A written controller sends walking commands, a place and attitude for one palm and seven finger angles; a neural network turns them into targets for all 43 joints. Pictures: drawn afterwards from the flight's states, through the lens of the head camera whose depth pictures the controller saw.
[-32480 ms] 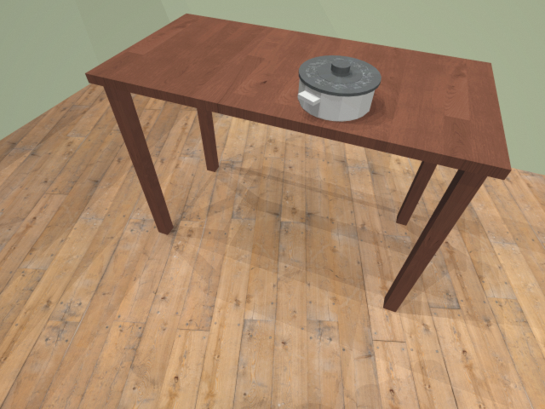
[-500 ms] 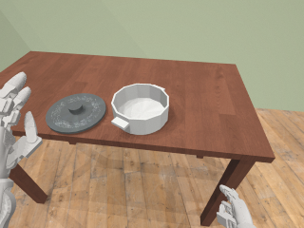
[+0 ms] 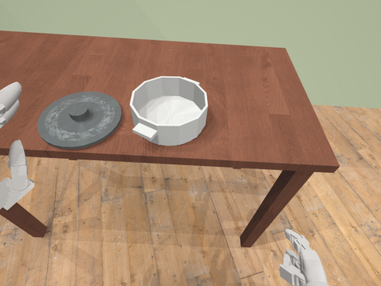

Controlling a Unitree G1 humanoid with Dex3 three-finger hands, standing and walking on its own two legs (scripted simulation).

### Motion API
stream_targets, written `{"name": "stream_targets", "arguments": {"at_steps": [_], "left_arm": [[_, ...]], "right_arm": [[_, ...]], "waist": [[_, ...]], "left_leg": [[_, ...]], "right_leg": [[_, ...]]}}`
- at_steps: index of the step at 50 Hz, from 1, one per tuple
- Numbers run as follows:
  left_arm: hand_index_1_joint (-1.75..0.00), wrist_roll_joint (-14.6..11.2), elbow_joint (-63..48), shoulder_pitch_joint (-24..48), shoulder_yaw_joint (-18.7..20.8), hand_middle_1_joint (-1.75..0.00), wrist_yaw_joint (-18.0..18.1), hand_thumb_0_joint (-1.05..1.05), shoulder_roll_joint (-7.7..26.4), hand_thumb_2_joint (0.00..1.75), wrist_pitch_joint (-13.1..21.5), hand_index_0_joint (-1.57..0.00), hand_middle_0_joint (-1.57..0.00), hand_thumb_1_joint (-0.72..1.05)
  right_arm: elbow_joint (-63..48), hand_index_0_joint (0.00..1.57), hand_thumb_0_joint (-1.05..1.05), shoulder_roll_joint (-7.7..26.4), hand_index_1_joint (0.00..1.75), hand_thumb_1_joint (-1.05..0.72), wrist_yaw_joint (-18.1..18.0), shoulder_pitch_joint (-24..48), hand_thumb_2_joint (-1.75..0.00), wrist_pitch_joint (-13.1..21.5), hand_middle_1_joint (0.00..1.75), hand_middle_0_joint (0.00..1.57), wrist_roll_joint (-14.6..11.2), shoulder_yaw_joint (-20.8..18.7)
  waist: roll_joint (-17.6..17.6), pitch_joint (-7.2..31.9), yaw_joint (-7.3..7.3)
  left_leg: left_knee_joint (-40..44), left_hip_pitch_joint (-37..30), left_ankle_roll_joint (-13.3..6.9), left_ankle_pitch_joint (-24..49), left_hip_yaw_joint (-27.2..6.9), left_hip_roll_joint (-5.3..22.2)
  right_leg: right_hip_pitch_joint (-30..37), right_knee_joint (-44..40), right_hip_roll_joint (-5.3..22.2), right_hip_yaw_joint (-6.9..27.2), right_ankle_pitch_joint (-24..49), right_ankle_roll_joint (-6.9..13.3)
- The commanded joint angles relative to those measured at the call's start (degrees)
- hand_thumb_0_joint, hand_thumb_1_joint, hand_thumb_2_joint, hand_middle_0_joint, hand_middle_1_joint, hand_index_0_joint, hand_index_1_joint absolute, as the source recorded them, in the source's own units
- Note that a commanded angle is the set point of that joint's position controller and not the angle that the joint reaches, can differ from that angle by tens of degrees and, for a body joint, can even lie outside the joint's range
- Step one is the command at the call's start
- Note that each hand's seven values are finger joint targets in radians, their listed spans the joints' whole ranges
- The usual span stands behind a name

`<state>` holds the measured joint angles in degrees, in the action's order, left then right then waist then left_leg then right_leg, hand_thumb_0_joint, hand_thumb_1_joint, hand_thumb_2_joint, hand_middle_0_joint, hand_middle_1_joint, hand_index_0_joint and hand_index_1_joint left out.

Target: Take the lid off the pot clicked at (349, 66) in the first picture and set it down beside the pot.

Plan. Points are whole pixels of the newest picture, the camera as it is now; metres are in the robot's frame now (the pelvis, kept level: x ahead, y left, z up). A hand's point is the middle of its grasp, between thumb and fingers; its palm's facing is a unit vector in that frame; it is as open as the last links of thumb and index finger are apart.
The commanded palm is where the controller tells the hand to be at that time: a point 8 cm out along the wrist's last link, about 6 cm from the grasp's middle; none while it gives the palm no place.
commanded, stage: step back with the hand held close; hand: left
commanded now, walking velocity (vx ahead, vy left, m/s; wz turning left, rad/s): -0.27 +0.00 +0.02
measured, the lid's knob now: (78, 111) +0.50 +0.33 +0.05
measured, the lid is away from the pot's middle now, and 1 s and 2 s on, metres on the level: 0.24 0.24 0.24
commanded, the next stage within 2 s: stop stepping back and stand still in 0.94 s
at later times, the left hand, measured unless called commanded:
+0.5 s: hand out of the picture +0.14 +0.24 +0.23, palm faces +0.34 -0.81 -0.48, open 7.4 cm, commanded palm +0.08 +0.30 +0.24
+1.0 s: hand out of the picture +0.05 +0.27 +0.22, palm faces +0.35 -0.88 -0.32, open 7.4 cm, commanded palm -0.03 +0.33 +0.24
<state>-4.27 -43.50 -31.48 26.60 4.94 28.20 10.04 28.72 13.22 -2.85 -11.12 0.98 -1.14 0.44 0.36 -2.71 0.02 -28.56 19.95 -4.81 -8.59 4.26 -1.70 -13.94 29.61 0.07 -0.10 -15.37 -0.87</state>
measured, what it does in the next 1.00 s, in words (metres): walks backwards: right foot, then left foot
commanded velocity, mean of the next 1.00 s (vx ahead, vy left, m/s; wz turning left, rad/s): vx -0.37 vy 0.00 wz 0.04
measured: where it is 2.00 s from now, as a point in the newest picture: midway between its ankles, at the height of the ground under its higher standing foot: outside the picture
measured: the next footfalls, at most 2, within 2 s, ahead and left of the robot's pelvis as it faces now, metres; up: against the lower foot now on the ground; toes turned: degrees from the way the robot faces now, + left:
right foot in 0.52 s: -0.10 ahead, -0.11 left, +0.00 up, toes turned -3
left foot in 0.96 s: -0.10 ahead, +0.15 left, +0.00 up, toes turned -1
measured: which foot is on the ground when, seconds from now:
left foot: down 0.00-0.78, up 0.80-0.94, down 0.96-1.00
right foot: down 0.00-0.26, up 0.28-0.50, down 0.52-0.96, up 0.98-1.00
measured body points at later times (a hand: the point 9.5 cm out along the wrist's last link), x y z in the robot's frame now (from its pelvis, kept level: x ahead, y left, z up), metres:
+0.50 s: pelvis -0.06 +0.02 +0.00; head -0.04 +0.05 +0.45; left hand +0.11 +0.29 +0.26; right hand +0.11 -0.20 -0.06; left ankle +0.04 +0.08 -0.73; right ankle -0.13 -0.11 -0.72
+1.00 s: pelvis -0.17 +0.05 -0.01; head -0.15 +0.09 +0.44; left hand +0.02 +0.31 +0.24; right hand -0.01 -0.22 -0.06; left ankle -0.14 +0.15 -0.74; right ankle -0.15 -0.11 -0.73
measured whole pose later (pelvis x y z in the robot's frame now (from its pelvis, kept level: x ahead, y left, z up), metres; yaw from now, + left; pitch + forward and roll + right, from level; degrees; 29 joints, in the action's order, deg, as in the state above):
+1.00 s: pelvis -0.17 +0.05 -0.01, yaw +0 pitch +2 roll -2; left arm -3.9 -41.5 -23.1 23.4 7.1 25.7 13.2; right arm 33.0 13.0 -4.5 -12.1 3.0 -0.4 -0.9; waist 4.1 1.1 -2.1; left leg -36.4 21.9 -1.6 -17.3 -0.8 0.1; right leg -21.8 38.4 0.8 1.0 -20.5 -1.2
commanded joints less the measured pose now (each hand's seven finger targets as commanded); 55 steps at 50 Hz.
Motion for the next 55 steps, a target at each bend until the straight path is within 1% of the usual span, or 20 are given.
{"name": "stream_targets", "arguments": {"at_steps": [1,7,14,19,23,27,31,35,37,39,41,45,46,48,50,51,52,53,54,55], "left_arm": [[-0.3,-0.48,-9.9,2.75,8.16,-0.3,2.48,0.0,8.09,0.9,3.8,-0.2,-0.2,0.9],[-0.3,-0.2,-4.99,8.08,2.94,-0.3,3.98,0.0,5.24,0.9,3.64,-0.2,-0.2,0.9],[-0.3,0.81,-9.81,10.18,4.36,-0.3,3.53,0.0,6.26,0.9,4.93,-0.2,-0.2,0.9],[-0.3,0.19,-11.46,2.57,6.21,-0.3,3.58,0.0,6.69,0.9,4.53,-0.2,-0.2,0.9],[-0.3,-0.49,-12.63,0.31,5.83,-0.3,3.07,0.0,6.87,0.9,4.75,-0.2,-0.2,0.9],[-0.3,-1.34,-10.2,6.8,5.58,-0.3,3.79,0.0,9.09,0.9,7.28,-0.2,-0.2,0.9],[-0.3,-1.18,-9.2,9.18,5.87,-0.3,3.3,0.0,9.37,0.9,6.13,-0.2,-0.2,0.9],[-0.3,-1.5,-5.71,7.33,5.43,-0.3,3.11,0.0,7.58,0.9,5.28,-0.2,-0.2,0.9],[-0.3,-1.23,-4.79,6.34,5.67,-0.3,3.2,0.0,8.21,0.9,5.42,-0.2,-0.2,0.9],[-0.3,-1.12,-6.8,7.94,3.07,-0.3,3.48,0.0,8.41,0.9,5.88,-0.2,-0.2,0.9],[-0.3,-0.39,-6.15,8.58,3.13,-0.3,3.67,0.0,7.77,0.9,4.89,-0.2,-0.2,0.9],[-0.3,0.35,-5.77,13.5,0.69,-0.3,2.99,0.0,6.47,0.9,4.6,-0.2,-0.2,0.9],[-0.3,0.38,-7.55,14.78,0.67,-0.3,3.22,0.0,6.92,0.9,5.06,-0.2,-0.2,0.9],[-0.3,0.33,-11.1,11.72,2.94,-0.3,3.26,0.0,8.11,0.9,6.32,-0.2,-0.2,0.9],[-0.3,-0.3,-12.19,7.75,5.82,-0.3,2.92,0.0,9.5,0.9,7.55,-0.2,-0.2,0.9],[-0.3,-1.77,-16.17,4.07,6.75,-0.3,2.55,0.0,9.94,0.9,7.3,-0.2,-0.2,0.9],[-0.3,2.79,42.49,7.52,-18.91,-0.3,-3.06,0.0,-10.75,0.9,-3.94,-0.2,-0.2,0.9],[-0.3,-1.39,-37.61,23.35,6.82,-0.3,1.31,0.0,14.22,0.9,4.03,-0.2,-0.2,0.9],[-0.3,-1.24,-20.53,4.09,15.13,-0.3,3.31,0.0,16.11,0.9,5.01,-0.2,-0.2,0.9],[-0.3,-1.07,-22.19,-3.68,9.16,-0.3,2.8,0.0,11.44,0.9,5.24,-0.2,-0.2,0.9]], "right_arm": [[-8.72,0.2,0.0,7.64,0.3,-0.9,-0.8,5.25,-0.9,4.19,0.3,0.2,-0.01,-3.55],[-4.33,0.2,0.0,5.91,0.3,-0.9,-1.45,2.77,-0.9,3.76,0.3,0.2,-0.29,-3.19],[-7.54,0.2,0.0,7.01,0.3,-0.9,-2.32,6.67,-0.9,5.88,0.3,0.2,0.89,-2.14],[-6.81,0.2,0.0,5.7,0.3,-0.9,-0.55,4.89,-0.9,6.67,0.3,0.2,1.03,-3.13],[-6.9,0.2,0.0,5.67,0.3,-0.9,-0.32,5.4,-0.9,5.97,0.3,0.2,1.11,-2.93],[-3.82,0.2,0.0,5.41,0.3,-0.9,-1.49,3.24,-0.9,5.4,0.3,0.2,1.58,-2.95],[-4.91,0.2,0.0,6.99,0.3,-0.9,-2.52,7.36,-0.9,5.56,0.3,0.2,0.59,-3.76],[-6.4,0.2,0.0,7.2,0.3,-0.9,-1.87,7.89,-0.9,3.54,0.3,0.2,1.71,-4.16],[-5.92,0.2,0.0,6.68,0.3,-0.9,-1.54,6.81,-0.9,2.75,0.3,0.2,1.38,-4.34],[-4.69,0.2,0.0,5.27,0.3,-0.9,-1.37,5.33,-0.9,2.74,0.3,0.2,0.64,-4.29],[-4.82,0.2,0.0,4.49,0.3,-0.9,-1.24,5.51,-0.9,3.14,0.3,0.2,0.61,-3.55],[-5.38,0.2,0.0,4.95,0.3,-0.9,-2.14,6.4,-0.9,3.85,0.3,0.2,0.59,-1.73],[-4.84,0.2,0.0,5.9,0.3,-0.9,-2.57,6.81,-0.9,4.34,0.3,0.2,0.49,-1.92],[-5.32,0.2,0.0,7.08,0.3,-0.9,-2.27,4.66,-0.9,5.83,0.3,0.2,1.3,-3.21],[-4.68,0.2,0.0,7.12,0.3,-0.9,-0.95,2.61,-0.9,7.69,0.3,0.2,0.37,-4.57],[-5.3,0.2,0.0,6.41,0.3,-0.9,-0.58,2.19,-0.9,8.91,0.3,0.2,1.48,-3.74],[12.48,0.2,0.0,17.85,0.3,-0.9,1.48,-2.44,-0.9,11.11,0.3,0.2,2.42,-6.75],[-8.38,0.2,0.0,4.78,0.3,-0.9,2.6,6.85,-0.9,9.41,0.3,0.2,-0.87,-4.86],[-4.64,0.2,0.0,6.32,0.3,-0.9,0.47,2.44,-0.9,9.49,0.3,0.2,0.18,-4.66],[-6.66,0.2,0.0,5.35,0.3,-0.9,0.92,1.21,-0.9,9.24,0.3,0.2,-0.55,-5.0]], "waist": [[-3.12,9.95,0.37],[7.34,6.58,-2.47],[-19.17,4.1,0.15],[-6.86,11.45,0.99],[-8.72,15.61,1.29],[-0.34,15.43,0.03],[-4.29,17.11,0.19],[-11.44,8.38,1.1],[-7.75,8.24,0.66],[7.85,9.31,-0.27],[11.94,8.01,0.35],[3.01,1.41,-2.16],[-3.98,0.99,-2.54],[-22.89,7.31,-1.02],[-11.8,14.62,0.16],[-16.75,19.22,0.24],[-24.32,9.95,-6.3],[-8.25,24.16,1.21],[-13.49,21.71,0.42],[-5.08,23.12,0.36]], "left_leg": [[9.47,3.46,0.82,-16.24,-12.69,9.11],[-17.33,-10.61,3.57,-9.86,-7.27,4.01],[20.61,9.44,-0.73,-21.18,-23.85,15.43],[15.87,-2.57,-2.32,-3.16,-18.98,15.56],[11.23,-6.95,1.88,1.73,-13.42,11.95],[-2.32,-15.13,4.47,2.48,-7.88,8.19],[6.07,-17.22,3.49,6.73,-11.4,10.25],[19.52,3.03,6.18,-25.3,-15.87,12.57],[9.54,1.3,6.45,-23.98,-10.81,8.85],[-20.62,-13.72,7.4,-10.12,-4.84,1.19],[-36.94,-4.11,5.77,-16.48,-5.49,0.54],[-7.35,1.03,4.14,-10.06,-6.26,4.69],[5.12,-0.65,3.9,-1.44,-6.7,5.03],[11.43,-3.2,-0.96,22.29,-22.53,18.39],[6.78,-15.55,-3.52,37.63,-19.88,18.69],[7.64,-16.87,-3.54,39.53,-21.63,18.81],[-5.09,-11.42,-5.4,59.46,-29.07,22.34],[7.79,-18.23,-2.26,38.61,-18.98,17.53],[6.99,-16.31,-2.57,31.21,-18.08,16.67],[6.98,-13.62,-0.75,18.43,-16.6,13.79]], "right_leg": [[6.66,-3.37,2.04,2.87,2.1,2.57],[-16.93,-14.44,15.33,11.68,-0.04,7.35],[1.45,14.42,-2.51,0.55,-5.93,0.84],[-1.93,12.79,-2.08,1.38,-11.85,1.1],[4.86,-8.0,-1.38,-1.2,-0.86,2.34],[-7.56,-11.25,10.25,7.05,13.57,6.12],[-5.3,-5.18,-0.1,0.36,3.78,2.52],[1.97,-4.04,-2.5,-0.29,-9.4,4.0],[-3.0,-9.57,1.67,2.25,-11.51,6.13],[-23.72,-22.06,16.88,14.52,-14.36,10.97],[-21.77,-20.08,21.62,14.4,5.12,12.94],[-8.22,-4.77,13.47,3.43,21.61,5.9],[-6.51,0.77,10.19,1.79,19.3,4.0],[-9.11,16.13,-0.72,1.81,-8.53,1.31],[-14.79,20.74,-3.09,2.41,-16.53,0.93],[-14.86,24.32,-2.97,3.42,-18.82,0.57],[-25.78,37.39,0.51,7.69,-17.14,-1.77],[-10.26,29.66,-3.14,7.94,-17.03,-1.18],[-11.72,24.29,-2.13,3.65,-12.14,-0.2],[-8.0,21.06,-3.95,0.32,-11.65,0.03]]}}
